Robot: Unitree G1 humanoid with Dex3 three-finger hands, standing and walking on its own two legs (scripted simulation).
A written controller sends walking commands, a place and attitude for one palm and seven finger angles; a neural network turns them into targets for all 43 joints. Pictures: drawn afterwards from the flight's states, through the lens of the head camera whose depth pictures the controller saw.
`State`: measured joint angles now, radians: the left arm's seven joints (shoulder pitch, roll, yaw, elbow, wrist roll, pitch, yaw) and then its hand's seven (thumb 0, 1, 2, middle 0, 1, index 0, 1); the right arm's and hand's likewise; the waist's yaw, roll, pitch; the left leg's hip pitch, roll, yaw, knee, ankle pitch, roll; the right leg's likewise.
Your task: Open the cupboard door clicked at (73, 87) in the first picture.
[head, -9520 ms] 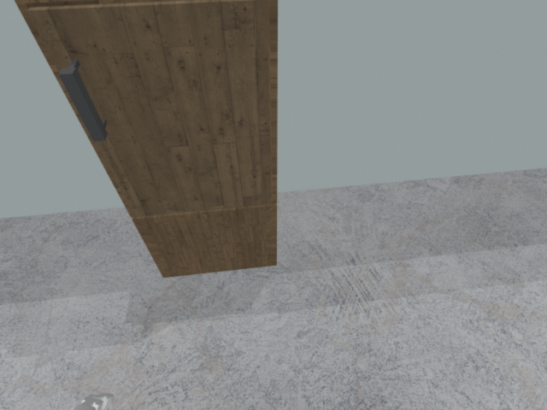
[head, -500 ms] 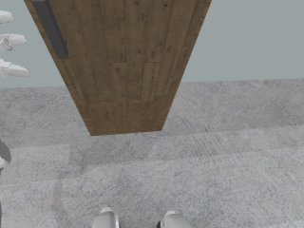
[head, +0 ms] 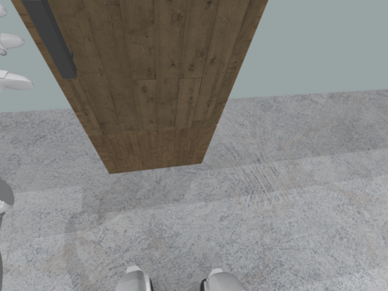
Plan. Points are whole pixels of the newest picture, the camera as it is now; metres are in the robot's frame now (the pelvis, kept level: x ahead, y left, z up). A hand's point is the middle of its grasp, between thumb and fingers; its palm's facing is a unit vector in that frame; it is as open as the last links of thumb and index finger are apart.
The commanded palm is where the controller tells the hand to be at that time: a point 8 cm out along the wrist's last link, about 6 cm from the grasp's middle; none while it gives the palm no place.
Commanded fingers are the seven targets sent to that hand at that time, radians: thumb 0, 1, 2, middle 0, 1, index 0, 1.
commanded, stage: move the hooked fingers beside the handle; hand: left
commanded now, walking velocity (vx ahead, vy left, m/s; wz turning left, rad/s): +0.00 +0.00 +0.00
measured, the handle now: (55, 32) +0.58 +0.20 +0.13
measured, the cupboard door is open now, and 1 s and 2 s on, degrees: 0 0 0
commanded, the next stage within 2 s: slide the fingers in behind the handle in 0.42 s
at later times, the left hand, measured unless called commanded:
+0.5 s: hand (4, 54) +0.51 +0.27 +0.14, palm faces +0.06 -1.00 -0.01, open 14.0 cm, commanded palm +0.50 +0.31 +0.13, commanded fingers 0.00 -0.50 0.30 -0.30 -1.20 -0.30 -1.20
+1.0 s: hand (24, 53) +0.53 +0.25 +0.13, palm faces +0.04 -1.00 +0.01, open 14.0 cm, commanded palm +0.51 +0.28 +0.13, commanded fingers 0.00 -0.50 0.30 -0.30 -1.20 -0.30 -1.20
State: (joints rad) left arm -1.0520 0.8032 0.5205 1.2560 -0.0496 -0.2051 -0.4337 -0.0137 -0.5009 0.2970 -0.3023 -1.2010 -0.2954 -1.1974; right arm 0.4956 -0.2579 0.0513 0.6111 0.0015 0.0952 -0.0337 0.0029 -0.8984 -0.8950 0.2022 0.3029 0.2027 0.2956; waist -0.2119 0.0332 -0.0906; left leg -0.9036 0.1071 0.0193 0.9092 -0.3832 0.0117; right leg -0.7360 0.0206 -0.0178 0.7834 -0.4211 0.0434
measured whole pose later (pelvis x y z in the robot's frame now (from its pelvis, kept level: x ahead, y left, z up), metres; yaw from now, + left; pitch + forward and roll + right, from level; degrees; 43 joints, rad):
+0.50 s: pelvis -0.01 -0.02 +0.00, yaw +1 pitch +21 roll -5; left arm -1.10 0.83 0.49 1.31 -0.06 -0.23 -0.44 -0.01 -0.50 0.30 -0.30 -1.20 -0.30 -1.20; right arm 0.42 -0.29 0.05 0.60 0.02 0.08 -0.06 0.00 -0.90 -0.90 0.20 0.30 0.20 0.30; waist -0.21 0.03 -0.08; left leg -0.91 0.11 -0.01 0.92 -0.37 -0.01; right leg -0.75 0.03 -0.04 0.82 -0.43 0.02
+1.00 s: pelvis -0.01 -0.01 +0.00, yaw +1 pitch +21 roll -5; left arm -1.09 0.76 0.48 1.29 -0.05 -0.22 -0.38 -0.01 -0.50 0.30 -0.30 -1.20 -0.30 -1.20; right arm 0.46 -0.27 0.05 0.61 0.00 0.07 -0.04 0.00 -0.90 -0.90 0.20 0.30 0.20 0.30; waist -0.22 0.03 -0.09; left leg -0.92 0.11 0.00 0.92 -0.38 0.00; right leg -0.76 0.03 -0.03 0.81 -0.43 0.03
